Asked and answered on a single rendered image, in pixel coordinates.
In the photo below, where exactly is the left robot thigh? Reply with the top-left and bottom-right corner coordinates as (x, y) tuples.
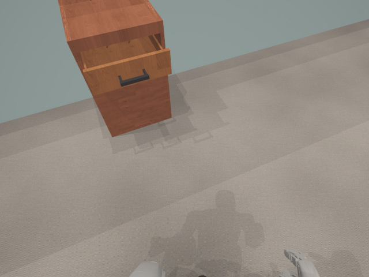
(129, 261), (165, 277)

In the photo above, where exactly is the robot right hand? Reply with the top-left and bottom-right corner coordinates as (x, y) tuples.
(279, 249), (320, 277)

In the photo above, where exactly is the cabinet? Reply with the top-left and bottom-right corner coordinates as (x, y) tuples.
(58, 0), (172, 137)

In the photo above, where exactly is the drawer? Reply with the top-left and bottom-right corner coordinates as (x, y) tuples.
(80, 35), (172, 96)

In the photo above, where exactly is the handle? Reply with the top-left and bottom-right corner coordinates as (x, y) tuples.
(118, 69), (150, 87)

